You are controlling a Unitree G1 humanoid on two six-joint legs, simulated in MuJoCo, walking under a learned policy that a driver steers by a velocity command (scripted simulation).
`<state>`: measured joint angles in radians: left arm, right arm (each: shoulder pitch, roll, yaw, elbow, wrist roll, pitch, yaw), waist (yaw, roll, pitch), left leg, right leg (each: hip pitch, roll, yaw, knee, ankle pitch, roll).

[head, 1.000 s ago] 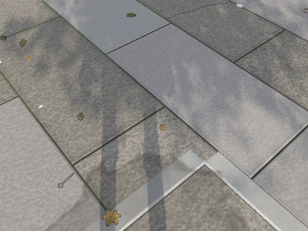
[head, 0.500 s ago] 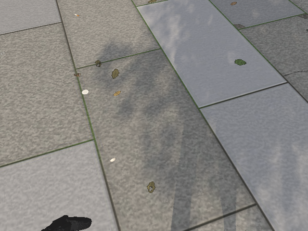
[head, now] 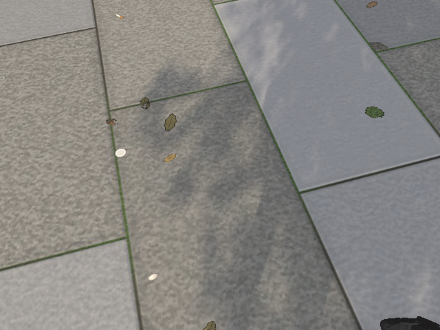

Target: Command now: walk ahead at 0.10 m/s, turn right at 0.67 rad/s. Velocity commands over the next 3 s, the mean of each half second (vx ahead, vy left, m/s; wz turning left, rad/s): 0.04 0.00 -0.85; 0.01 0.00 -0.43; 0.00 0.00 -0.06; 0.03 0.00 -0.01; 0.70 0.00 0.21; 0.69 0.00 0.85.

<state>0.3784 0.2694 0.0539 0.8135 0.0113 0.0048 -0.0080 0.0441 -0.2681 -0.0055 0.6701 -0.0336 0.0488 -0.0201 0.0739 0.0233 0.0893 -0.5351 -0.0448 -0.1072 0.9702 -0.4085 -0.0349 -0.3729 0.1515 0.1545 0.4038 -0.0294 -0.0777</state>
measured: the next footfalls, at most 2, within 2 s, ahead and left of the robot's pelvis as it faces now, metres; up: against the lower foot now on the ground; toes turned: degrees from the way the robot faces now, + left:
left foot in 0.22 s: +0.11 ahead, +0.12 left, +0.00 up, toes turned -20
right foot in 0.64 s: -0.02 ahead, -0.09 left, +0.00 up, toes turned -35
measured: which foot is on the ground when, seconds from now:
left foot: up 0.00-0.20, down 0.22-0.64, up 0.66-1.00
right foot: down 0.00-0.20, up 0.22-0.62, down 0.64-1.00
